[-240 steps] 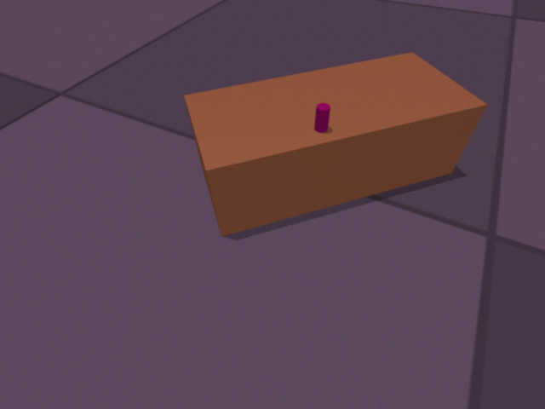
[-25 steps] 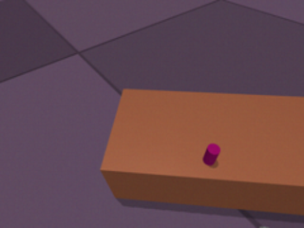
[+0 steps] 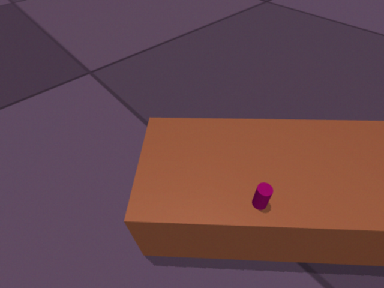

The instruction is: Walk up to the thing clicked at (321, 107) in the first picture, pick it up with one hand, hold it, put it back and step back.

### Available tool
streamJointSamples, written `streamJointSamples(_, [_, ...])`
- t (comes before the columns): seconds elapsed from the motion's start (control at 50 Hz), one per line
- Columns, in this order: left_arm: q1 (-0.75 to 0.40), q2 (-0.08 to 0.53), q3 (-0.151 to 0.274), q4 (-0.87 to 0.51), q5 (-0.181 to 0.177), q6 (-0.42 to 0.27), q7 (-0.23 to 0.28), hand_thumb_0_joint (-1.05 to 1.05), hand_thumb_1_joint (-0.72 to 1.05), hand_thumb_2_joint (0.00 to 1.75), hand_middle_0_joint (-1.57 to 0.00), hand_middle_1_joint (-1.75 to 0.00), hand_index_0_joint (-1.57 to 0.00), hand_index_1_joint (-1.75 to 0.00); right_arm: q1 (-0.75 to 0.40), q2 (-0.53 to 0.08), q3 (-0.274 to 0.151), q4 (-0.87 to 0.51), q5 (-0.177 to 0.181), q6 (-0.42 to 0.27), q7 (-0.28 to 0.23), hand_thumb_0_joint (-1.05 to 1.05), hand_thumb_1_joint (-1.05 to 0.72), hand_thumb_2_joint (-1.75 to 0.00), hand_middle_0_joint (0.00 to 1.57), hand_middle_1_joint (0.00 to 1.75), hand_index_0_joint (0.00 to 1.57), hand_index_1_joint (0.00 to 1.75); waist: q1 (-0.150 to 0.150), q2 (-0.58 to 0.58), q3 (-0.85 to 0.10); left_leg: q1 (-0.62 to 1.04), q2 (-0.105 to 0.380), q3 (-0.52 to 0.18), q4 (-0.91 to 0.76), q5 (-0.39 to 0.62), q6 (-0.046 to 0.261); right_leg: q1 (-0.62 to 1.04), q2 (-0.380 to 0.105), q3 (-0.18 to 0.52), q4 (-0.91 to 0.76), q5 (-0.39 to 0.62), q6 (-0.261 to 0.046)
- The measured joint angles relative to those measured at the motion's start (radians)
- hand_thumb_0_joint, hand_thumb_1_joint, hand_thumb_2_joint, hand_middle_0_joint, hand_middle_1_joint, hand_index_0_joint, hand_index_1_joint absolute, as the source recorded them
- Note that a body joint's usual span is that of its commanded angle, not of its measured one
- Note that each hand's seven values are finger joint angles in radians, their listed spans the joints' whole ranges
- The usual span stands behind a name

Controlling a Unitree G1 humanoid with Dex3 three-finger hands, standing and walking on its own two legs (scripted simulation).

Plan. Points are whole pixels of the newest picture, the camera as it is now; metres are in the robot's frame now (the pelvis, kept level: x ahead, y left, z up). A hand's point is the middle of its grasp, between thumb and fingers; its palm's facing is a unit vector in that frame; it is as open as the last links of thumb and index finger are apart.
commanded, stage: walk up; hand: right
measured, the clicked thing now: (262, 196) +0.48 -0.22 -0.31
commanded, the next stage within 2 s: stand in 0.28 s
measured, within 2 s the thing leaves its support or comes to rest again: neither
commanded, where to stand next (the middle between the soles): +0.08 +0.00 m, yaw -2 degrees
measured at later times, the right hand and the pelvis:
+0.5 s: hand out of the picture +0.09 -0.25 -0.15, palm faces -0.02 +0.94 -0.34, open 7.4 cm; pelvis +0.00 +0.00 +0.00, yaw +0 degrees
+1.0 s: hand out of the picture +0.08 -0.26 -0.16, palm faces -0.04 +0.94 -0.33, open 7.4 cm; pelvis +0.01 -0.01 +0.00, yaw +1 degrees
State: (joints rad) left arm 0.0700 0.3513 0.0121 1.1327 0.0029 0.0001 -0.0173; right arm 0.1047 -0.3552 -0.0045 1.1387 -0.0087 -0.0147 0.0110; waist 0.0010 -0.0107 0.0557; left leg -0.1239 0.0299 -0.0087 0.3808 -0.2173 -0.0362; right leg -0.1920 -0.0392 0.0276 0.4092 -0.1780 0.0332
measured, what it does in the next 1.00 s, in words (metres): stands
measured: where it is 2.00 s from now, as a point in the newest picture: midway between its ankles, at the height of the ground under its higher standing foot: outside the picture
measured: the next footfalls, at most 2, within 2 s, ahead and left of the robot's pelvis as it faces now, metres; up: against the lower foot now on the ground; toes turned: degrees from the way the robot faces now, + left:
none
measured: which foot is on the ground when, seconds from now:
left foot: down 0.00-1.00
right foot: down 0.00-1.00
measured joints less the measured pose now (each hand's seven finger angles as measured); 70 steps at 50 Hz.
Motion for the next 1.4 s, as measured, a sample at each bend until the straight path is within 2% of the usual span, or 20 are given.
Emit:
streamJointSamples(0.28, [0.023,-0.012,0.002,0.018,0.003,0.001,0.005,0.0,0.9,0.9,-0.21,-0.3,-0.2,-0.3,-0.008,0.0,-0.007,-0.004,0.0,0.004,0.0,0.0,-0.9,-0.9,0.2,0.3,0.2,0.3,0.004,0.006,-0.003,0.013,0.004,0.011,-0.013,0.0,0.002,0.012,0.004,0.009,-0.02,0.007,0.002])
streamJointSamples(0.56, [0.009,0.005,-0.007,0.011,0.003,-0.01,0.012,0.0,0.9,0.9,-0.21,-0.3,-0.2,-0.3,-0.025,0.001,-0.002,-0.002,0.005,0.014,0.005,0.0,-0.9,-0.9,0.2,0.3,0.2,0.3,0.001,0.007,0.005,0.015,0.003,-0.002,-0.039,0.02,-0.002,0.022,0.002,-0.004,-0.051,0.025,0.002])
streamJointSamples(1.4, [0.021,0.001,-0.011,0.007,0.005,-0.011,0.011,0.0,0.9,0.9,-0.21,-0.3,-0.21,-0.3,0.0,0.0,0.003,-0.012,0.005,0.017,0.005,0.0,-0.9,-0.9,0.2,0.3,0.2,0.3,0.003,0.016,-0.004,0.025,0.014,-0.023,-0.049,0.017,-0.013,0.038,0.011,-0.027,-0.057,0.014,-0.01])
